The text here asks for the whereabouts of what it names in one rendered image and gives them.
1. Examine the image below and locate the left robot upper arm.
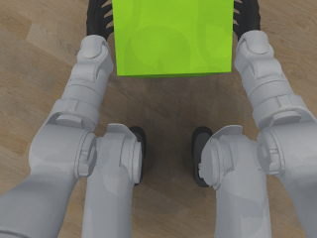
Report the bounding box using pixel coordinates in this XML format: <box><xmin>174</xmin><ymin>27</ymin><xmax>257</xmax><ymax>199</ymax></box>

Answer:
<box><xmin>0</xmin><ymin>124</ymin><xmax>97</xmax><ymax>238</ymax></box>

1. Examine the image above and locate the robot right hand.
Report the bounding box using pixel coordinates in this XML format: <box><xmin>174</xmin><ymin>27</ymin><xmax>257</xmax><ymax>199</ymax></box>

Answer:
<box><xmin>233</xmin><ymin>0</ymin><xmax>261</xmax><ymax>41</ymax></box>

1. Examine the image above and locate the robot right forearm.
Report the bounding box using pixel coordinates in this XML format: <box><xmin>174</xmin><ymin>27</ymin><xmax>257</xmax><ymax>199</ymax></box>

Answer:
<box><xmin>234</xmin><ymin>30</ymin><xmax>317</xmax><ymax>130</ymax></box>

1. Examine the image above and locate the robot right thigh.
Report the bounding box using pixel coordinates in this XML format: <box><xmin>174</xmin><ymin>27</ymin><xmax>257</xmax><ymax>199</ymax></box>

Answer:
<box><xmin>204</xmin><ymin>135</ymin><xmax>272</xmax><ymax>238</ymax></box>

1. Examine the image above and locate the carton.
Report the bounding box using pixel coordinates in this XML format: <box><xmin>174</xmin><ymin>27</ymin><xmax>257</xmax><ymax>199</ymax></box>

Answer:
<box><xmin>112</xmin><ymin>0</ymin><xmax>234</xmax><ymax>78</ymax></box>

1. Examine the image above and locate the robot left hand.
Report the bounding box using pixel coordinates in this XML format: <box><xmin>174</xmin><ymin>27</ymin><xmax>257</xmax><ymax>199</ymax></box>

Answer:
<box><xmin>86</xmin><ymin>0</ymin><xmax>114</xmax><ymax>42</ymax></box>

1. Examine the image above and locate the robot left foot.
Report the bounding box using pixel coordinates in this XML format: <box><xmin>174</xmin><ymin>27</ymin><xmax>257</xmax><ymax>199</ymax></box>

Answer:
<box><xmin>129</xmin><ymin>126</ymin><xmax>147</xmax><ymax>186</ymax></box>

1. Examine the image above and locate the robot left forearm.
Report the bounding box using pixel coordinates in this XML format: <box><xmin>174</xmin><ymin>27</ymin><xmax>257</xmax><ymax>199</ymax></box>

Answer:
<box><xmin>29</xmin><ymin>35</ymin><xmax>114</xmax><ymax>168</ymax></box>

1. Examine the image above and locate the right robot upper arm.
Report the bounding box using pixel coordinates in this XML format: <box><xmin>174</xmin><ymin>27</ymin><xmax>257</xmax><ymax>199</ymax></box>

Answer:
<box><xmin>257</xmin><ymin>120</ymin><xmax>317</xmax><ymax>238</ymax></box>

